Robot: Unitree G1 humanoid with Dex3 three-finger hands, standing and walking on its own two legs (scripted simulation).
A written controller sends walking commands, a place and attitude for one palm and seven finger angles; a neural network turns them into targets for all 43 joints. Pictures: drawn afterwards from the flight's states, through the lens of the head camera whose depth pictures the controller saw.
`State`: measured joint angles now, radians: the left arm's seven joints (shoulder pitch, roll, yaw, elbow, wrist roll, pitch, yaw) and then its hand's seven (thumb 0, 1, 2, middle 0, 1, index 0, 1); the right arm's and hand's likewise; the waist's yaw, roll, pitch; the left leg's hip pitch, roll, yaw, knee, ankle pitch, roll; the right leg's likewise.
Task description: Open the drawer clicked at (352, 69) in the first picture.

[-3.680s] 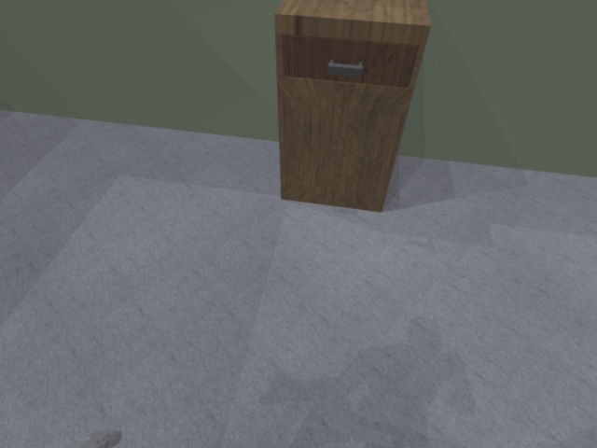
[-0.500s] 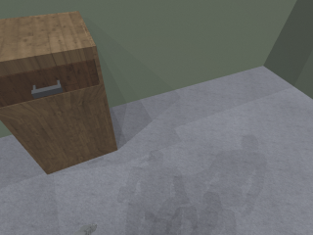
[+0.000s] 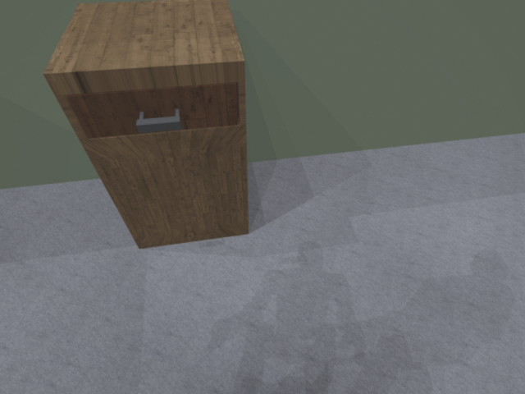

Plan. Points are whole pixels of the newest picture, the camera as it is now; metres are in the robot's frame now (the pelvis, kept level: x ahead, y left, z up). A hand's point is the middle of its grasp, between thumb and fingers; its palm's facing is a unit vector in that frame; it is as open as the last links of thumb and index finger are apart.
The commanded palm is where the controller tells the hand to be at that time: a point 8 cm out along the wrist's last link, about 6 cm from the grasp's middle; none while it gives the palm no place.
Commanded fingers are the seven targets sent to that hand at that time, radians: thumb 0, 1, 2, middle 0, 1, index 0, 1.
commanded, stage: turn to face it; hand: left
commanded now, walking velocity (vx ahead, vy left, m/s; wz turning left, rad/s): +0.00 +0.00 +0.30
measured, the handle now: (159, 119) +0.79 +0.32 -0.07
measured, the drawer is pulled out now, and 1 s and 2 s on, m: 0.00 0.00 0.00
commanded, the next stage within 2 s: take the last steps up to it in 0.18 s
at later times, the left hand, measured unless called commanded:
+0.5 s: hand out of the picture -0.07 +0.16 -0.17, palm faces +0.25 -0.94 -0.22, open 7.3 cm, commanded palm none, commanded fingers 0.00 0.90 0.90 -0.20 -0.30 -0.20 -0.30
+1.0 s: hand (169, 389) +0.16 +0.17 -0.18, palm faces +0.17 -0.97 -0.20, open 7.4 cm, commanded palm none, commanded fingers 0.00 0.90 0.90 -0.20 -0.30 -0.20 -0.30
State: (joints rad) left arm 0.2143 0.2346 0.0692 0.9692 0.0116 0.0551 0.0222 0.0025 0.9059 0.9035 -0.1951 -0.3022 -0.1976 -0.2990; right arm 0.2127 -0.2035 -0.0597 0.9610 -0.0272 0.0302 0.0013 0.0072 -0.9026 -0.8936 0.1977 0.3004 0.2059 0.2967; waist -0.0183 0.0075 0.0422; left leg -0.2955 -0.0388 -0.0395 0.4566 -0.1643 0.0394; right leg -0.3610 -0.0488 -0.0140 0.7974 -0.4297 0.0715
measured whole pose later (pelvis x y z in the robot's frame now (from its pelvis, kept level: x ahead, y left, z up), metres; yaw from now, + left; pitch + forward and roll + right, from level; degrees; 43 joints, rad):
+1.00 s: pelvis +0.10 -0.02 -0.02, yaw +10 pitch -2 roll +1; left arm 0.13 0.18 0.05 1.02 0.02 -0.06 -0.02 0.00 0.91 0.90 -0.20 -0.30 -0.20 -0.30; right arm 0.44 -0.14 -0.04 1.18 -0.02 -0.02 -0.01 0.01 -0.91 -0.89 0.20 0.30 0.20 0.30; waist -0.04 0.02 0.09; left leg -0.10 0.06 0.06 0.82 -0.52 0.00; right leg -0.39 -0.06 -0.15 0.65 -0.20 -0.06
